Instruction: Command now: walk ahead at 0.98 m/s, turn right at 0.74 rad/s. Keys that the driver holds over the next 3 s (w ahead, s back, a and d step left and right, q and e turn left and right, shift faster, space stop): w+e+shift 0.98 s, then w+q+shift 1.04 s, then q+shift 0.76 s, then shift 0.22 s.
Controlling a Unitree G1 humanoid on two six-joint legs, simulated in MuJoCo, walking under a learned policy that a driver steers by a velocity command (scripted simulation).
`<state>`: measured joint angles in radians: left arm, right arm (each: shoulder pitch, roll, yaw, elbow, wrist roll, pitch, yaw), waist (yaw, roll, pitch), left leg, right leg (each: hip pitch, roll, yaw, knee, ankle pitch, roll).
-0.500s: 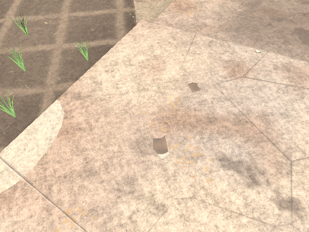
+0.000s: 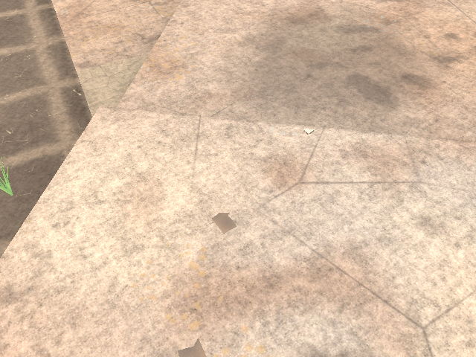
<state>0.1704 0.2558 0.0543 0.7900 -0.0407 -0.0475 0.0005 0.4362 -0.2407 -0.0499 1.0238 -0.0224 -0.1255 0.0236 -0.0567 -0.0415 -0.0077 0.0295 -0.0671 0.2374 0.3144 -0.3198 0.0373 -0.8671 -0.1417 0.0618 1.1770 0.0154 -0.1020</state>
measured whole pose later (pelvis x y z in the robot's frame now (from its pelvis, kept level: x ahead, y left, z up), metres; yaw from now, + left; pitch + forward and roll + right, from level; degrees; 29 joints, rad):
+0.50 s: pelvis +0.43 -0.05 +0.00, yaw -26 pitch +1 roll +1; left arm 0.46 0.18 0.04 0.78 -0.03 -0.07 0.00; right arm -0.04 -0.23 -0.01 0.55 -0.01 -0.14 -0.01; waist 0.09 0.03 0.01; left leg -0.71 0.08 -0.17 0.75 -0.01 -0.04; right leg -0.12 0.17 0.19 0.45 -0.32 -0.14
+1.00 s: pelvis +0.80 -0.23 -0.02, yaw -55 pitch +0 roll +4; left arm 0.03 0.29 0.05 0.55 -0.04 -0.03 -0.06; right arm 0.47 -0.29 -0.07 0.86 -0.01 -0.10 0.00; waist -0.12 -0.04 0.04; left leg 0.17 -0.02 0.24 0.27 -0.43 -0.04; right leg -0.87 -0.12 -0.02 1.00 0.01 -0.09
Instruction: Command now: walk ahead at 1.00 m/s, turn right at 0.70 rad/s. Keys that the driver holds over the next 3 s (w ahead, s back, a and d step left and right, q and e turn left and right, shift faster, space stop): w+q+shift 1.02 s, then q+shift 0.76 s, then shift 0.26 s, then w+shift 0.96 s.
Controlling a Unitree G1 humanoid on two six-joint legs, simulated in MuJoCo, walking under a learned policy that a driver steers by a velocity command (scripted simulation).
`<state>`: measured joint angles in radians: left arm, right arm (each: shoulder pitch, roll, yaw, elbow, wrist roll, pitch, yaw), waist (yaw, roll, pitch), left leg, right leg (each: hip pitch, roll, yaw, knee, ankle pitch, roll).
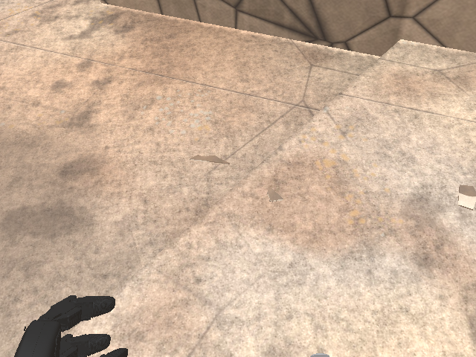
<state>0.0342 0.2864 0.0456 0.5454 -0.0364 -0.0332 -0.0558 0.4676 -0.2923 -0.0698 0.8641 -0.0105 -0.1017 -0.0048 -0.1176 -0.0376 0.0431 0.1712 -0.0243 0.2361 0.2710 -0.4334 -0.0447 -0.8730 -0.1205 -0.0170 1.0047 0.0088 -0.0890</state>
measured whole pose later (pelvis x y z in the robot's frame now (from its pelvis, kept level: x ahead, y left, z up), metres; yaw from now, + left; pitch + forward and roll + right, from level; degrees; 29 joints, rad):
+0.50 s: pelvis +0.45 -0.01 +0.00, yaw +9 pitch +0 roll -2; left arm 0.43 0.22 0.05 0.85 0.02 -0.12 0.01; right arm 0.15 -0.28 -0.05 0.74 0.04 -0.06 0.06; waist 0.06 0.04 0.03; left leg -0.83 0.10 0.03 0.80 0.21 0.08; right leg 0.22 0.06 -0.27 0.23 -0.45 -0.01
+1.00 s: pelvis +0.91 +0.08 -0.01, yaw +37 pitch +2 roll -1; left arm -0.04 0.28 0.05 0.55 0.00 -0.17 -0.04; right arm 0.42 -0.26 -0.07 0.74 0.05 -0.04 -0.04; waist -0.12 -0.04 -0.01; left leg -0.04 -0.17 -0.36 0.66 -0.60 0.10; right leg -0.60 -0.01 0.21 0.48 0.24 0.01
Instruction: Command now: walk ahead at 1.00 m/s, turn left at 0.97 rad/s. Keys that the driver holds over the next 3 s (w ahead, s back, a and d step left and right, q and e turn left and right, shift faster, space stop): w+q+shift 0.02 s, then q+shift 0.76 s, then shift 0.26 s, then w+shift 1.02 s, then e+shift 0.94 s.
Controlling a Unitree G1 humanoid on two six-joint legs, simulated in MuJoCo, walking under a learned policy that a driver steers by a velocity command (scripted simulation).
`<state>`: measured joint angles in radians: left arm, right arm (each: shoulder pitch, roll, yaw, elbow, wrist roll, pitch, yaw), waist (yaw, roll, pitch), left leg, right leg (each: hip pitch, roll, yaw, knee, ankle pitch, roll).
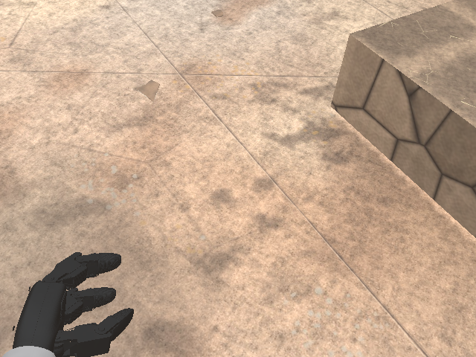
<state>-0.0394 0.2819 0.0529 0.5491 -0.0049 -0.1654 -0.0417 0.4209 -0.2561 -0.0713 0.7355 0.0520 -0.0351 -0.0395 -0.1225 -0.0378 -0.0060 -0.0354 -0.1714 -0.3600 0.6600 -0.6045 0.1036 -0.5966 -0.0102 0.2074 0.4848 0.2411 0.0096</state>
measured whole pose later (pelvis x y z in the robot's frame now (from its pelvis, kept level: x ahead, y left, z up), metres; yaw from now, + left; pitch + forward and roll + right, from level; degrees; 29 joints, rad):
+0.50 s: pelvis +0.30 -0.10 -0.08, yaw +28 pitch +2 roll -2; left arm 0.25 0.30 0.07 0.83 -0.02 -0.02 0.07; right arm 0.05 -0.29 -0.08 0.56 0.02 0.02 0.05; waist 0.07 0.02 0.08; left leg -0.61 0.01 0.06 0.72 -0.06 0.05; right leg -0.07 0.05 -0.26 0.44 -0.39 -0.05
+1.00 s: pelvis +0.44 -0.14 -0.08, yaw +54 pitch +1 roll +1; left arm 0.15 0.26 0.05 0.70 0.03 0.01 0.00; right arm 0.16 -0.35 -0.10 0.59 0.01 0.05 -0.04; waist 0.01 0.02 0.04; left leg -0.57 -0.15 -0.19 1.12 -0.44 -0.04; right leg -0.34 0.01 0.08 0.52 -0.21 0.00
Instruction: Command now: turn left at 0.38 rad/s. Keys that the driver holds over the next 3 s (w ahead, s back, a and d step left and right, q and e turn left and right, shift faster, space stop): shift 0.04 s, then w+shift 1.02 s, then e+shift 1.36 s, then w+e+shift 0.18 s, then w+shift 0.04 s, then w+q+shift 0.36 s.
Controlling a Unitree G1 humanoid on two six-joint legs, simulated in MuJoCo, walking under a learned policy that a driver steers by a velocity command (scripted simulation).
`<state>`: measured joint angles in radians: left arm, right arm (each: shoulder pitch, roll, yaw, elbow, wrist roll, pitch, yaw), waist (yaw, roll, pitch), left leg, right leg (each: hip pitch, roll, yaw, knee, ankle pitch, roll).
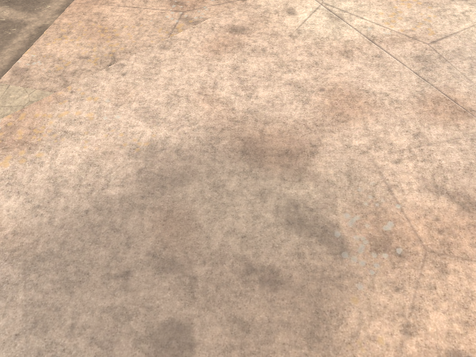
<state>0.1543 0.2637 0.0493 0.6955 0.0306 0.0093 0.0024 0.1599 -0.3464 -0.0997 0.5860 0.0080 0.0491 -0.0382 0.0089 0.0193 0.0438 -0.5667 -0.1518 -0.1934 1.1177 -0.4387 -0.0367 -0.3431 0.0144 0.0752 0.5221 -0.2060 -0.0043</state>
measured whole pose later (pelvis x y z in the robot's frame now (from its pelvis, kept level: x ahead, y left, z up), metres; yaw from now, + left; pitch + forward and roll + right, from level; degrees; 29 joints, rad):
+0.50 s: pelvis +0.11 +0.01 +0.00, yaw +3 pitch +3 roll +0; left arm 0.17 0.29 0.03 0.64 -0.02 -0.09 -0.05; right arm 0.51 -0.23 -0.02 0.79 0.01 -0.07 0.00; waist -0.07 -0.05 -0.03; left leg 0.05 0.00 -0.02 0.25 -0.36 0.03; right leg -0.78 -0.09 0.00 0.97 -0.08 0.02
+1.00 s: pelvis +0.50 -0.05 +0.01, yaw +3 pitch +0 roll -2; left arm 0.50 0.27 0.04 0.84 -0.01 -0.10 -0.02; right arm 0.10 -0.28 -0.01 0.68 0.01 -0.08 0.01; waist 0.08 0.03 0.00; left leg -0.81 0.15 -0.04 0.97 0.02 0.01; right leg 0.00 0.07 -0.04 0.27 -0.27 -0.05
